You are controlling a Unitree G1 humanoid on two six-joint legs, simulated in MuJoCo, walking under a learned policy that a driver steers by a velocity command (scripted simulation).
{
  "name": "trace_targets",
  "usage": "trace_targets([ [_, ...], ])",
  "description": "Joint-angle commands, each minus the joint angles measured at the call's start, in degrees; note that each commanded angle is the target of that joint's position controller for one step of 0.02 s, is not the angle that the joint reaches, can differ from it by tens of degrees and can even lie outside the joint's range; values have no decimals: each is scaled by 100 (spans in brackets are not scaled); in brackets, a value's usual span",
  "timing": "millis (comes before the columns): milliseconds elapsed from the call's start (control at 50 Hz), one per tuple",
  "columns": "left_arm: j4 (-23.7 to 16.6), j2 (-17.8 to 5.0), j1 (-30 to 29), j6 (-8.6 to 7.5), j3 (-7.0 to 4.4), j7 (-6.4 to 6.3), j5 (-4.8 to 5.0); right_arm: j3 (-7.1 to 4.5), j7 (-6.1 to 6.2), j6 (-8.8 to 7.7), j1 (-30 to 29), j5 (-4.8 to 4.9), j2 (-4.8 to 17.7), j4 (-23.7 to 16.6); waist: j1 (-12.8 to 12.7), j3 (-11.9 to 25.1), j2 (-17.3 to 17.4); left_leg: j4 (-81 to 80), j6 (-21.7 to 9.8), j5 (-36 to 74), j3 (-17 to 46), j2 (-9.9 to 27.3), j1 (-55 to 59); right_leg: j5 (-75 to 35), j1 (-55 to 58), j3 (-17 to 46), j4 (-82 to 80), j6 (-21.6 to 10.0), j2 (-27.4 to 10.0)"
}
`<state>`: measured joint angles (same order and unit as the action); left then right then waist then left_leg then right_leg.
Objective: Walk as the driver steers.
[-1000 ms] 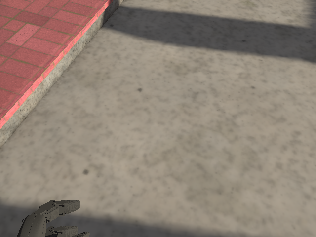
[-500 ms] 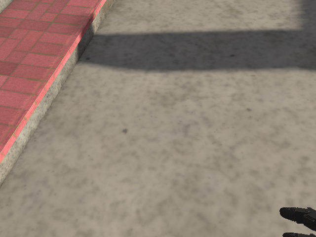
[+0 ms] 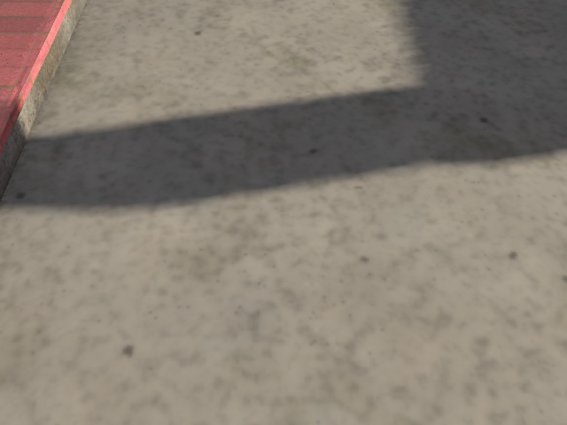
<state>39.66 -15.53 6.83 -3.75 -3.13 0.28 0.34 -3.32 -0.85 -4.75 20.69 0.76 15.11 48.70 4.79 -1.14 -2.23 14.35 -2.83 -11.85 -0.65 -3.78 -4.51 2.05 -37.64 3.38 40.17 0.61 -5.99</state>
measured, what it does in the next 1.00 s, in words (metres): walks ahead: right foot, then left foot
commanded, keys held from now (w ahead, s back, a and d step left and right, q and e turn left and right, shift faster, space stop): w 1.00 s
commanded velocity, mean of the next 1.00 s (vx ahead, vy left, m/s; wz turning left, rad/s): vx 0.50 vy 0.00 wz -0.01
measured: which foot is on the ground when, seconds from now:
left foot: down 0.00-0.18, up 0.20-0.64, down 0.66-1.00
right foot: up 0.00-0.14, down 0.16-0.68, up 0.70-1.00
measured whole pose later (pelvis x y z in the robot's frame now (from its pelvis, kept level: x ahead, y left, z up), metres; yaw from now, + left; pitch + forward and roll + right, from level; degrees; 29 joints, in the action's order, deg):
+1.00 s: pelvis +0.53 +0.01 +0.00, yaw +1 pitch +2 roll +1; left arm 44.1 -16.5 7.7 -3.6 -2.9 0.2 0.3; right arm -2.5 -0.9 -4.5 19.8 0.1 15.4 49.4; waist 3.6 -0.4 -2.3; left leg 13.4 -3.5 -10.3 -2.6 -3.6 -4.9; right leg 2.1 -38.7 2.6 44.6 1.0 -7.2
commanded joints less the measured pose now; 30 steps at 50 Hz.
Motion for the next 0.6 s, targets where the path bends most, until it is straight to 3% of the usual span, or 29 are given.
trace_targets([
  [20, -514, -233, -611, -108, -9, 72, 54, -210, 25, -52, -37, 63, 1010, -292, 4, -54, 593, -463, -877, 1301, 792, 1458, -279, -512, 516, -216, -601, -3, 212],
  [60, -631, -305, -844, -133, -24, 128, 72, -213, 31, 6, 100, 75, 1049, -208, 23, -114, 630, -268, -815, 1357, 895, 1633, 92, -210, 459, -215, -863, -115, 273],
  [100, -662, -425, -775, -163, -61, 170, 72, -237, 57, 75, 119, 79, 1140, -148, -117, -63, 712, 19, -708, 1730, 956, 1769, 377, 200, 711, -255, -1098, -269, 352],
  [120, -591, -522, -464, -176, -113, 169, 58, -242, 72, 105, 30, 84, 1189, -146, -349, 99, 740, 387, -616, 2406, 854, 1710, 392, 268, 1234, -376, -1291, -377, 473],
  [140, -387, -735, 205, -176, -228, 137, 25, -206, 86, 122, 14, 81, 1117, -146, -685, 523, 652, 1171, -478, 3169, 614, 1462, 242, 219, 2254, -492, -1436, -542, 595],
  [160, -184, -1083, 1218, -168, -350, 81, -35, -102, 100, 104, -56, -6, 894, -258, -1126, 1288, 414, 2547, -258, 2655, 357, 1193, -585, -53, 3861, 105, -1164, -875, -14],
  [180, -76, -1694, 1829, -119, -490, 48, -97, 92, 85, -14, 489, -67, 339, -432, -1065, 2112, -941, 4794, 188, 162, -79, 333, -2906, 453, 6051, 2478, -1310, -1765, -1458],
  [200, -12, -1288, 2026, -79, -387, 65, -6, 54, 52, -124, 398, -13, 570, -360, -1181, 2403, -1194, 5611, 190, -2160, 594, 230, -3757, 1140, 6173, 3774, -2000, -2014, -1709],
  [220, -30, -1025, 1644, -68, -275, 62, 20, -62, 14, -169, -60, 120, 969, -488, -1135, 1481, -755, 5952, 146, -1852, 627, 565, -4242, 1481, 5477, 3058, -2138, -1756, -1502],
  [240, -87, -862, 1258, -54, -212, 60, 11, -51, 9, -169, -418, 118, 944, -565, -994, 947, -418, 5770, 129, -1335, 456, 821, -4195, 1341, 4668, 2364, -2271, -1584, -1239],
  [260, -102, -716, 920, -52, -158, 83, -23, -57, 19, -141, -574, 33, 885, -589, -819, 525, -198, 5405, 167, -977, 388, 975, -3995, 1028, 3894, 1919, -2504, -1506, -1016],
  [280, -122, -585, 697, -82, -112, 102, -67, -82, 34, -74, -521, -15, 833, -565, -609, 325, -275, 5119, 200, -712, 431, 1124, -3637, 697, 3323, 1589, -2719, -1434, -831],
  [320, -74, -605, 556, -155, -130, 122, -54, -38, 43, 48, -325, -24, 603, -497, -390, 259, -378, 4863, 299, -426, 383, 1164, -3217, 277, 2753, 1203, -3031, -1490, -708],
  [360, 36, -726, 621, -215, -170, 100, -41, -24, 72, 99, -527, -62, 549, -568, -353, 151, -250, 4427, 396, 35, 368, 1186, -3319, -130, 2610, 846, -3188, -1536, -660],
  [460, 306, -917, 1007, -176, -214, 10, 17, 68, -2, 30, -1525, -56, 371, -803, -664, -79, -85, 2579, 397, 1553, 228, 1017, -3125, -296, 2698, 176, -3275, -1287, -430],
  [540, 587, -1055, 1463, -95, -248, -9, 83, 84, -108, -18, -2162, 9, 430, -1032, -899, -226, -81, 1861, 298, 1610, 199, 864, -3103, -83, 3280, 230, -3087, -1216, -675],
  [600, 720, -1126, 1534, 2, -281, -43, 101, 53, -184, -58, -2217, 3, 560, -1125, -808, -200, -165, 1540, 82, 1000, 184, 773, -2994, -498, 3827, 335, -2708, -1084, -896],
])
